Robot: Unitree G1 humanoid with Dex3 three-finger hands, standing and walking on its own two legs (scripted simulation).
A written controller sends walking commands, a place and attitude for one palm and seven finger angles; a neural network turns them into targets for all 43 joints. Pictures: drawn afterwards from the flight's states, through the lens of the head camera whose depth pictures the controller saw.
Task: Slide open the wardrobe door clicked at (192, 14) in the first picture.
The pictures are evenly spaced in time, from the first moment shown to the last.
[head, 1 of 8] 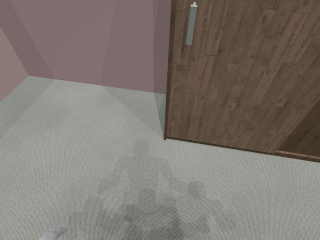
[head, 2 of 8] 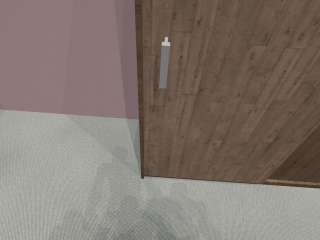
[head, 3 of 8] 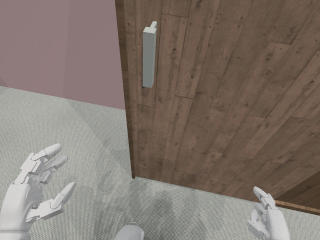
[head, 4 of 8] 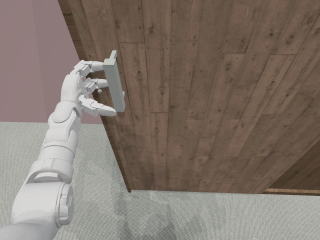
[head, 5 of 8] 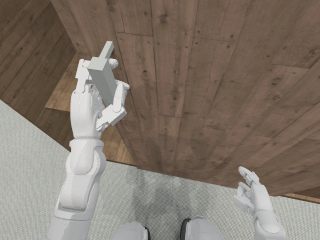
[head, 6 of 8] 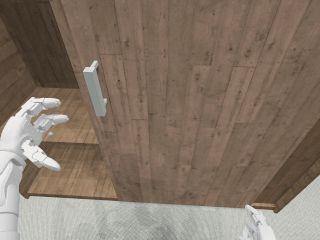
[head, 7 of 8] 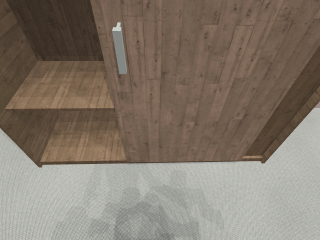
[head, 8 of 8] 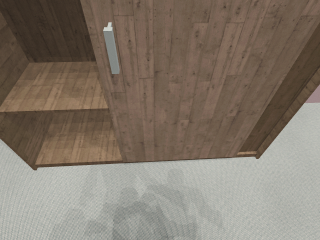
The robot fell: no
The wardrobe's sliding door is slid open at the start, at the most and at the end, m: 0.00 0.60 0.60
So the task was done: yes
